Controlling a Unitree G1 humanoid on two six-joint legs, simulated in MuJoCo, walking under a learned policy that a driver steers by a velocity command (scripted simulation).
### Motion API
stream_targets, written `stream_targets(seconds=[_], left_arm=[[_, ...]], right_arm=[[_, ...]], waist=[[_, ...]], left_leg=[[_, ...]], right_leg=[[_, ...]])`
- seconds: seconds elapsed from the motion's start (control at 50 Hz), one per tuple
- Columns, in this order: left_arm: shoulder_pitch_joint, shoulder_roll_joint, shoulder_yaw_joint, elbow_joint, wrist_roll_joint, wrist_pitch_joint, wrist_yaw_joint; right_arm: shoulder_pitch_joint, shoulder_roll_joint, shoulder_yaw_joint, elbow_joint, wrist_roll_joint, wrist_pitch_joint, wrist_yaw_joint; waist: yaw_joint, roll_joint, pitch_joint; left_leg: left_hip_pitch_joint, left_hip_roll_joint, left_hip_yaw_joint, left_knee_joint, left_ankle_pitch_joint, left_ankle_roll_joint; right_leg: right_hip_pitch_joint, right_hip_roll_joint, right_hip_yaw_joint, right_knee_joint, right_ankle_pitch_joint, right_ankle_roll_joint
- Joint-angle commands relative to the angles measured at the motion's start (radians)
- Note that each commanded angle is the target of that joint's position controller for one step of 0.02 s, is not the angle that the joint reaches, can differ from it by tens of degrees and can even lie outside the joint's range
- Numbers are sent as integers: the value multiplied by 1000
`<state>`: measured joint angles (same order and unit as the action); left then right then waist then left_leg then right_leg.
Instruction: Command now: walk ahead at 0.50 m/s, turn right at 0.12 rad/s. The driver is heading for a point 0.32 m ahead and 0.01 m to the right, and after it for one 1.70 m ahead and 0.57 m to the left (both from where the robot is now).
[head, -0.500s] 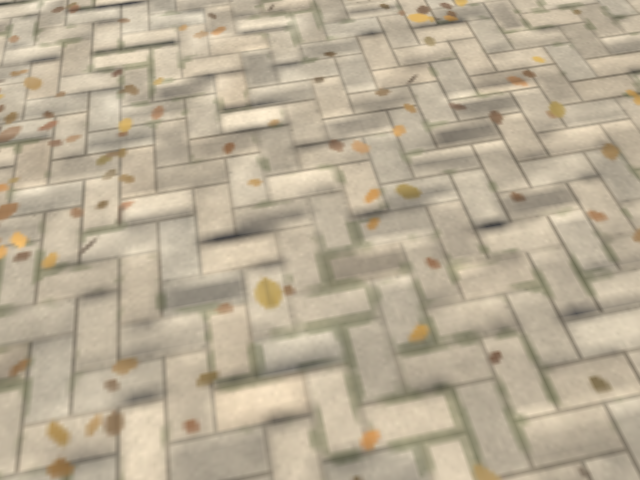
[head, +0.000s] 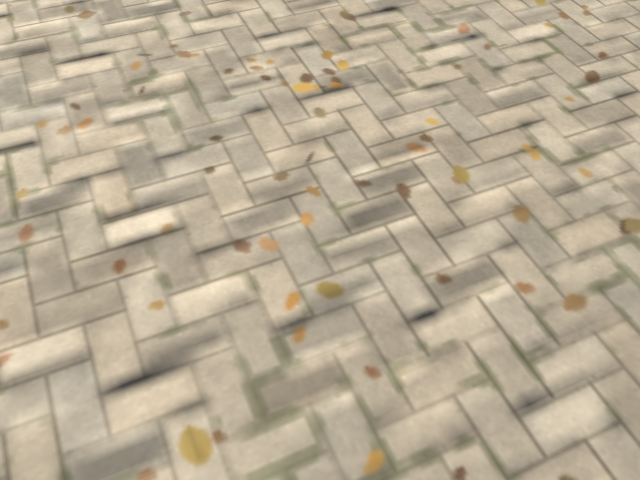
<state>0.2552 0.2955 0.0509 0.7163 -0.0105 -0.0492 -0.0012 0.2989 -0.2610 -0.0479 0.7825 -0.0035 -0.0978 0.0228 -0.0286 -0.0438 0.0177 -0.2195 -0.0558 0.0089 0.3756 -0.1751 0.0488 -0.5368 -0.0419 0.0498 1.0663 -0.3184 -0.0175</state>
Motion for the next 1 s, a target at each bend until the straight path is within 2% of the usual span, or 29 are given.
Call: stream_targets(seconds=[0.02,0.1,0.16,0.18,0.22,0.26,0.28,0.3,0.32,0.34,0.36,0.38,0.4,0.42,0.46,0.5,0.56,0.64,0.7,0.72,0.74,0.76,0.78,0.8,0.82,0.84,0.86,0.9,1.0], left_arm=[[-41,43,8,-84,9,-16,-1],[-165,19,-5,-105,5,-29,-12],[-245,28,-4,-128,-5,-35,-23],[-271,32,-2,-139,-3,-39,-27],[-261,53,9,-145,7,-50,-35],[-115,96,32,-99,25,-60,-30],[-12,153,49,-80,41,-63,-20],[93,224,60,-79,67,-50,-6],[113,201,56,-78,44,-24,-6],[70,154,45,-84,30,-5,-6],[4,119,33,-85,20,1,-1],[-59,87,22,-76,15,3,-1],[-117,69,17,-74,20,2,-3],[-157,83,23,-68,34,-1,-6],[-202,91,30,-59,43,-9,-3],[-207,102,36,-42,39,-12,9],[-209,124,44,-21,29,2,25],[-186,164,58,8,8,29,22],[-185,170,63,28,-17,44,20],[-135,143,58,52,-16,48,18],[-101,93,45,55,13,50,14],[-163,75,35,-8,40,50,20],[-229,115,47,-10,35,51,24],[-225,117,51,-10,11,54,24],[-196,112,54,13,7,56,32],[-192,130,60,19,16,58,40],[-189,128,62,24,19,57,40],[-169,110,59,29,11,54,37],[-195,84,45,26,7,51,27]], right_arm=[[-26,-155,-35,-51,9,-16,-7],[17,-183,-40,-20,20,-2,-14],[79,-193,-40,13,27,9,-14],[92,-188,-39,24,28,17,-16],[101,-193,-40,38,26,34,-24],[66,-199,-40,28,27,43,-32],[59,-166,-28,8,14,38,-32],[128,-75,4,-15,-12,27,-29],[238,-90,6,6,12,26,-29],[181,-187,-26,11,36,37,-32],[99,-184,-31,-11,42,50,-37],[78,-163,-32,-9,32,72,-46],[87,-151,-37,-7,24,99,-55],[106,-129,-35,-8,22,121,-61],[108,-107,-38,-27,17,142,-67],[62,-103,-40,-56,11,145,-63],[-12,-100,-37,-95,11,144,-44],[-75,-128,-48,-144,13,157,-20],[-56,-133,-58,-152,10,159,-9],[-31,-161,-71,-146,4,157,-16],[1,-260,-98,-152,4,152,-33],[-6,-349,-110,-181,-15,142,-39],[17,-286,-95,-180,-26,118,-29],[-12,-268,-87,-177,-23,99,-27],[-68,-247,-85,-184,-5,91,-31],[-114,-218,-75,-193,13,94,-37],[-131,-207,-67,-200,13,98,-44],[-133,-206,-66,-209,5,105,-52],[-128,-226,-75,-218,8,120,-63]], waist=[[9,131,0],[-34,117,10],[-62,118,26],[-63,116,41],[-35,128,23],[53,128,-70],[97,87,-174],[107,-127,-337],[99,-246,-510],[110,-128,-419],[88,-91,-284],[58,-57,-193],[21,-71,-140],[-5,-97,-108],[-26,-105,-87],[-19,-82,-90],[3,-67,-99],[23,-62,-80],[-2,-47,-77],[-4,-1,-80],[13,216,-84],[6,414,-73],[-48,256,-136],[-21,215,-132],[8,158,-127],[22,151,-118],[34,166,-126],[43,166,-147],[18,184,-140]], left_leg=[[81,267,-248,-225,151,189],[77,231,-138,-231,201,157],[118,255,-134,-215,196,147],[134,260,-145,-186,253,138],[187,264,-166,-98,387,106],[164,211,-149,70,551,55],[57,149,-120,235,422,9],[-259,39,-65,584,-110,-65],[-353,3,-126,807,-558,-92],[-400,49,-151,888,-513,-102],[-459,83,-107,889,-458,-107],[-442,112,-89,848,-404,-121],[-375,137,-84,805,-358,-130],[-296,131,-58,800,-306,-140],[-253,133,-41,749,-239,-144],[-251,152,-44,655,-158,-132],[-208,159,-27,517,-72,-110],[-186,147,7,395,-121,-78],[-80,104,55,190,-48,-28],[-4,88,30,104,55,2],[111,235,-193,5,386,68],[186,441,-523,-28,533,276],[181,426,-502,-34,512,315],[170,381,-415,-28,486,273],[162,331,-357,-18,421,217],[148,315,-336,-16,403,187],[110,293,-314,-16,433,180],[109,268,-300,-15,440,181],[95,254,-344,-10,285,182]], right_leg=[[-130,-62,11,-137,95,22],[-56,-38,-22,-393,311,32],[-25,-16,-32,-483,366,26],[-17,-5,-27,-514,354,18],[34,19,-19,-573,321,-4],[272,48,-43,-650,422,-43],[499,-44,16,-613,685,-81],[875,-321,263,-510,1074,-205],[948,-450,444,-530,1060,-318],[819,-390,366,-583,892,-288],[703,-338,269,-618,774,-249],[562,-294,195,-667,694,-227],[425,-264,132,-719,604,-211],[308,-245,82,-771,554,-212],[233,-245,16,-821,507,-228],[249,-255,-26,-832,478,-230],[278,-265,-74,-839,414,-224],[349,-304,-80,-800,344,-204],[366,-283,-118,-685,299,-133],[334,-239,-152,-597,226,-76],[196,-131,-253,-346,51,17],[-92,36,-220,-95,-337,98],[-120,35,-50,71,-365,89],[-133,21,-12,109,-290,71],[-135,5,4,90,-211,64],[-137,-1,14,60,-155,66],[-87,9,9,65,-116,72],[-51,32,8,14,-66,83],[32,51,21,-234,-29,103]])
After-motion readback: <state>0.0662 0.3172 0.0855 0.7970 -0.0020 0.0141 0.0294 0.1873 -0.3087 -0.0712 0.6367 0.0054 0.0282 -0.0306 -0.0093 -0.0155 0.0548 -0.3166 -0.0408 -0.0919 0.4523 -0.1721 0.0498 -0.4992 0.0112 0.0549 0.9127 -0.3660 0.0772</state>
